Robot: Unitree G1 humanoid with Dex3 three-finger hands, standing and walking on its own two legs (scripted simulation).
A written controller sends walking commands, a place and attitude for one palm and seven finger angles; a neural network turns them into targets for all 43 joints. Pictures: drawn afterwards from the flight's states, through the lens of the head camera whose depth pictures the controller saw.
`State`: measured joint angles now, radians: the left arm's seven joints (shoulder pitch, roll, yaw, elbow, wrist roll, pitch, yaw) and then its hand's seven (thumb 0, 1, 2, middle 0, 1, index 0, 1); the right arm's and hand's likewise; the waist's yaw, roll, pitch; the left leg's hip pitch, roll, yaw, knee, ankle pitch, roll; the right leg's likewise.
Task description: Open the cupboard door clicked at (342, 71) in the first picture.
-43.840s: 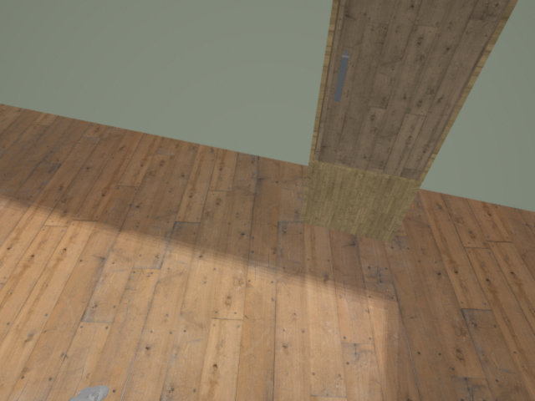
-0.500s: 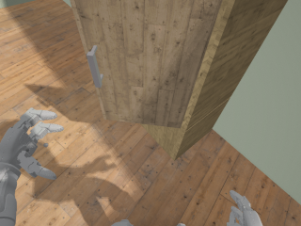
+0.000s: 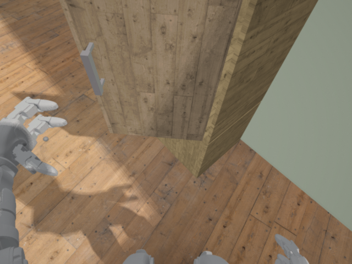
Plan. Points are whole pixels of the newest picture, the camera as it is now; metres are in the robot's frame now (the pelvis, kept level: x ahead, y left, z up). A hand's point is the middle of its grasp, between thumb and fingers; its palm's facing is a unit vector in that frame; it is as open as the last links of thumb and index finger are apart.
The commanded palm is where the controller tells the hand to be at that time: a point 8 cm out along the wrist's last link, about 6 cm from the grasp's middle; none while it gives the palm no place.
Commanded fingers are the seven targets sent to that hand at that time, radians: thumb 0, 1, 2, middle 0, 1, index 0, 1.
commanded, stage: move the hooked fingers beside the handle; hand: left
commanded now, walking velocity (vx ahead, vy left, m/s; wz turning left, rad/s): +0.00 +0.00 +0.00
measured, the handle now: (95, 70) +0.59 +0.24 +0.06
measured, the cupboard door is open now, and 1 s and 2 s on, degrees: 44 44 44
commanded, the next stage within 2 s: none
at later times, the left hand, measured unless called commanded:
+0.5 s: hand (54, 112) +0.43 +0.29 +0.07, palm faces -0.08 -1.00 +0.00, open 14.0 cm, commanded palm +0.42 +0.34 +0.07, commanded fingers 0.00 -0.50 0.30 -0.30 -1.20 -0.30 -1.20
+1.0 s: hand (61, 88) +0.51 +0.30 +0.07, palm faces -0.07 -1.00 +0.01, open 14.0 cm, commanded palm +0.50 +0.35 +0.06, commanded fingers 0.00 -0.50 0.30 -0.30 -1.20 -0.30 -1.20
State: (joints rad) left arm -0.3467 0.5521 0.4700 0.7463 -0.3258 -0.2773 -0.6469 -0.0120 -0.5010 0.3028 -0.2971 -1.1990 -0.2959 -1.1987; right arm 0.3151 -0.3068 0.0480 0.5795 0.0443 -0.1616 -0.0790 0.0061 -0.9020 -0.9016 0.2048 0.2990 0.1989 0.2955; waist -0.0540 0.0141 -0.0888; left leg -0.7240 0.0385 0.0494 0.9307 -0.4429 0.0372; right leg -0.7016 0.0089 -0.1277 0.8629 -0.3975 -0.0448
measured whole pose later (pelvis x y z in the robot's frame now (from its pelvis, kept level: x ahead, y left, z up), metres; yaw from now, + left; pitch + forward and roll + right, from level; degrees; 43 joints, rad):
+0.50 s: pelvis +0.00 +0.01 -0.01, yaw -1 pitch +18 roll -3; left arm -0.66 0.66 0.50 1.07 -0.23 -0.33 -0.63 -0.01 -0.50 0.30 -0.30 -1.20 -0.30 -1.20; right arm 0.35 -0.30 0.05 0.58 0.03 -0.05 -0.06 0.00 -0.90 -0.90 0.21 0.30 0.20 0.30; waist -0.11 0.00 -0.09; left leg -0.83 0.04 0.06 0.98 -0.46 0.06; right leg -0.81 0.01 -0.11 0.89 -0.40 -0.03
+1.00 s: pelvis +0.00 +0.03 -0.02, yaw -3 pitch +23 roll -5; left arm -0.92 0.81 0.53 1.25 -0.13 -0.32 -0.59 -0.01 -0.50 0.30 -0.30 -1.20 -0.30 -1.20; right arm 0.41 -0.30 0.07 0.60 0.01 0.06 -0.05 0.00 -0.90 -0.90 0.21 0.30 0.20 0.30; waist -0.19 0.01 -0.09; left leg -0.96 0.05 0.06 1.03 -0.48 0.08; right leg -0.91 0.02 -0.12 0.91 -0.39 -0.01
